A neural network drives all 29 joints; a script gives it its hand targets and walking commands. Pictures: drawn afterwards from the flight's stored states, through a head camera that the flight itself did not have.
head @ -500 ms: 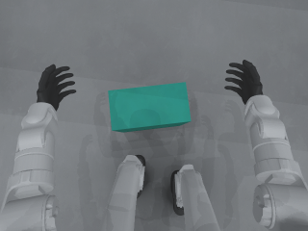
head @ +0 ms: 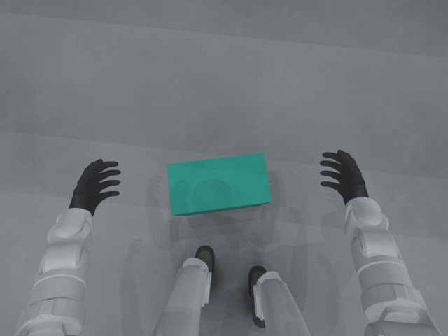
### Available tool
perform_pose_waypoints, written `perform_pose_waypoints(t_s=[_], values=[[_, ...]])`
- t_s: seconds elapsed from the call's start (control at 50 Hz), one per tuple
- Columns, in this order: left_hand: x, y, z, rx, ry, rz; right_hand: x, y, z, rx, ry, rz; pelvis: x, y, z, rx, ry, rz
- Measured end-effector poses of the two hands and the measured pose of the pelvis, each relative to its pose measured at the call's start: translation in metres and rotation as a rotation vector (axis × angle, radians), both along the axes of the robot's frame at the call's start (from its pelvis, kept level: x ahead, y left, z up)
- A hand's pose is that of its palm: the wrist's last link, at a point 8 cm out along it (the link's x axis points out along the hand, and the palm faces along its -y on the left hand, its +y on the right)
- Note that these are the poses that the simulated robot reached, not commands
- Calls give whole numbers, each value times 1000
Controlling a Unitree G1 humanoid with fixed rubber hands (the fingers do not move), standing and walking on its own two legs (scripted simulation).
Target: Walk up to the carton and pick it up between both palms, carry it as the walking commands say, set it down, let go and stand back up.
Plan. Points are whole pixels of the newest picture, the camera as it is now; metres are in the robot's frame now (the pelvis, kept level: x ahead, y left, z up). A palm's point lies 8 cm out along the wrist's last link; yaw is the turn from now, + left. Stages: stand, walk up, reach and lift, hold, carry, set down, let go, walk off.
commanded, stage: let go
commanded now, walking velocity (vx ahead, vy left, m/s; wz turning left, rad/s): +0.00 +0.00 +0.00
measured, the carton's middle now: (219, 188) +0.40 +0.05 -0.56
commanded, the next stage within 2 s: stand in 0.88 s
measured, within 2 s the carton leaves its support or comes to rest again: neither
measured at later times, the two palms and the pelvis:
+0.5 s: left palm (78, 304) +0.19 +0.20 +0.00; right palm (440, 302) +0.22 -0.25 +0.00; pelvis +0.05 -0.02 +0.08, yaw +1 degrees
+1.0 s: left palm (43, 286) +0.21 +0.25 +0.00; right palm (441, 296) +0.22 -0.26 -0.01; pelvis +0.07 -0.02 +0.08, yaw +1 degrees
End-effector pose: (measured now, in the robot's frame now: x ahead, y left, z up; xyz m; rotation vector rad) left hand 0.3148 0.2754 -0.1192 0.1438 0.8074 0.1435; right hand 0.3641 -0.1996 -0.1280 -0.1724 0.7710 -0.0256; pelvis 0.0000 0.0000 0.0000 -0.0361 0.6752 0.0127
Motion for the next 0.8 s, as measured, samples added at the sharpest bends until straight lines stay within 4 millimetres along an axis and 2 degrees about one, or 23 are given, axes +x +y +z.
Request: perform_pose_waypoints(t_s=[0.14, 0.24, 0.38, 0.46, 0.52, 0.62, 0.8], values=[[-50, -7, 54, 19, 15, -45, -52, -2, 44, -6, 15, 24, 12, -2, 25, 12, -144, 2], [-87, -21, 89, -2, 29, -48, -80, -15, 84, -13, -1, 27, 22, -5, 48, 28, -306, 0], [-113, -55, 120, -29, -17, -54, -123, -35, 119, -42, 20, 39, 39, -15, 70, 48, -533, 1], [-123, -67, 123, -40, -4, -31, -142, -45, 125, -45, 53, 26, 49, -22, 77, 54, -622, -1], [-126, -72, 122, -46, 18, -26, -146, -49, 128, -46, 60, 9, 52, -26, 80, 60, -669, 7], [-121, -72, 121, -41, 43, -46, -140, -54, 135, -38, 49, -9, 56, -29, 81, 65, -718, 10], [-102, -59, 127, -15, 41, -35, -127, -49, 137, -20, 58, -15, 69, -25, 81, 65, -726, 7]])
